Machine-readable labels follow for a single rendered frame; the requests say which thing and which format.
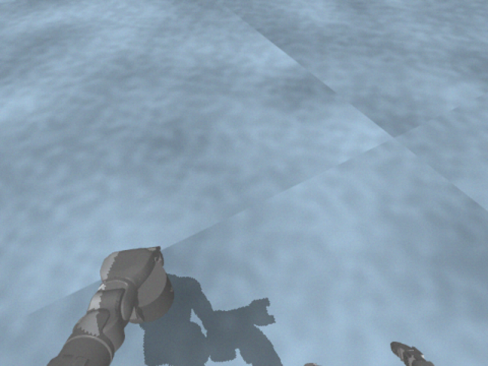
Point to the right robot hand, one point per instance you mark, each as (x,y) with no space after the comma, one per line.
(410,356)

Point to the tin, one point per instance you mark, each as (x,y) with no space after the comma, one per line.
(156,294)

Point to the left robot hand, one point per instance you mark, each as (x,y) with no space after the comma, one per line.
(135,265)

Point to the left robot arm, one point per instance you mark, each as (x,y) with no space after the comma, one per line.
(100,332)

